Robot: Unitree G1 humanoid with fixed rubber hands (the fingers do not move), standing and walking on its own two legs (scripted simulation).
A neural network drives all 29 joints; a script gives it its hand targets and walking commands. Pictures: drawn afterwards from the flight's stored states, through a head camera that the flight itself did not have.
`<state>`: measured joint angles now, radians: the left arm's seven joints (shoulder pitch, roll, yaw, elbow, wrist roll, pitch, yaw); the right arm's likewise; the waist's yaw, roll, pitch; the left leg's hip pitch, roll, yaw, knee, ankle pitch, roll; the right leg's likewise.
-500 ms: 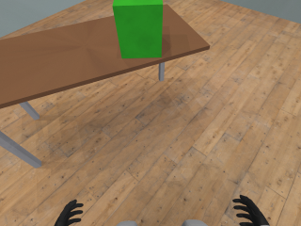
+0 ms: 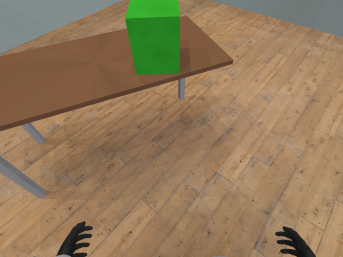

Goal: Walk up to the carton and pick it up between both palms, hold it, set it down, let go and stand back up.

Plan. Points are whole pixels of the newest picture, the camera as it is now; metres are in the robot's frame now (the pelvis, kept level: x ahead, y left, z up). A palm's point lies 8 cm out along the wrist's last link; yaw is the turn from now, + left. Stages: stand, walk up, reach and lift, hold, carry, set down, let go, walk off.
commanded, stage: stand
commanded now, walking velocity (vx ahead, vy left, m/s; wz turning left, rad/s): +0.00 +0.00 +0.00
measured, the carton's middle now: (156, 36) +0.95 +0.07 +0.01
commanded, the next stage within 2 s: none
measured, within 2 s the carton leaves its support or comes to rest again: neither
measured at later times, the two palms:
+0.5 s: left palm out of the picture +0.11 +0.28 -0.10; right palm out of the picture +0.09 -0.28 -0.10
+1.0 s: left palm out of the picture +0.06 +0.31 -0.11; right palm out of the picture +0.05 -0.28 -0.10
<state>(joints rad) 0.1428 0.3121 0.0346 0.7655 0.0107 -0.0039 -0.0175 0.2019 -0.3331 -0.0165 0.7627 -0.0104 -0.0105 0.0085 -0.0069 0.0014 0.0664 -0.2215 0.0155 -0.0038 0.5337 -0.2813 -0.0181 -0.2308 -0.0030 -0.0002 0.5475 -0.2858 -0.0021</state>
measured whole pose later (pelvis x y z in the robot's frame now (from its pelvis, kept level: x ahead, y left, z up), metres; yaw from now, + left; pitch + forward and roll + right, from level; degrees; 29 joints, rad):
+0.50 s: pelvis +0.00 +0.00 +0.01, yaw +0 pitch -3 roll +0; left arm 0.15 0.32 0.03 0.90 0.00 -0.01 0.00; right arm 0.16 -0.32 -0.01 0.92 0.00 -0.02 0.00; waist -0.01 0.01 0.08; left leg -0.14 0.02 0.00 0.43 -0.24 -0.02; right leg -0.14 0.00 0.01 0.43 -0.23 0.00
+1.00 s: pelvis -0.02 +0.01 +0.01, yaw -1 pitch -4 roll +0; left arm 0.17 0.34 0.03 1.02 0.00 0.00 0.00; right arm 0.16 -0.33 -0.02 1.03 0.00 -0.01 0.00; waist -0.01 -0.01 0.08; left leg -0.12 0.01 0.02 0.36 -0.18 0.00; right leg -0.12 -0.02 0.02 0.36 -0.16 0.02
